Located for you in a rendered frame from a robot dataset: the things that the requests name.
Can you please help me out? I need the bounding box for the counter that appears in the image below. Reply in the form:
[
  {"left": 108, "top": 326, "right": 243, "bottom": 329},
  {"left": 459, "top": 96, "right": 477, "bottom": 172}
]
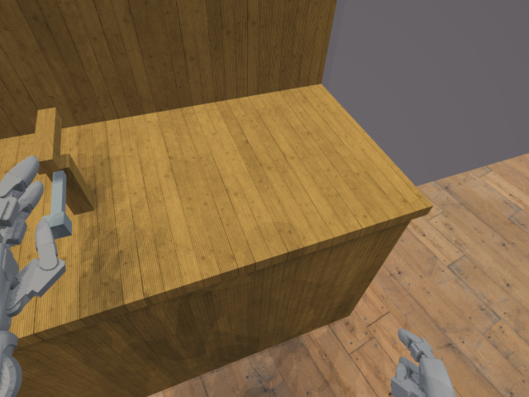
[{"left": 0, "top": 0, "right": 433, "bottom": 397}]

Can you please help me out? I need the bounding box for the right robot hand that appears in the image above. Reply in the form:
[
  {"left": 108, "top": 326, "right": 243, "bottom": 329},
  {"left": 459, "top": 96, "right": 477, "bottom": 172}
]
[{"left": 391, "top": 328, "right": 456, "bottom": 397}]

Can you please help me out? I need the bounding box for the left robot forearm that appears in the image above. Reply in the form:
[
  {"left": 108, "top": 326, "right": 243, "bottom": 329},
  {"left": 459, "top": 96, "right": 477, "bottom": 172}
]
[{"left": 0, "top": 331, "right": 22, "bottom": 397}]

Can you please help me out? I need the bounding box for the tap lever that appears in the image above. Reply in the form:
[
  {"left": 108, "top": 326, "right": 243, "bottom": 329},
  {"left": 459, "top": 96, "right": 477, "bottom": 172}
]
[{"left": 42, "top": 170, "right": 72, "bottom": 239}]

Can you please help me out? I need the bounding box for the left robot hand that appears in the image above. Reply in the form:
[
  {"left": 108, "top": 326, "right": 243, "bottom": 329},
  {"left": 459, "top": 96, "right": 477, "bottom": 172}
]
[{"left": 0, "top": 155, "right": 66, "bottom": 331}]

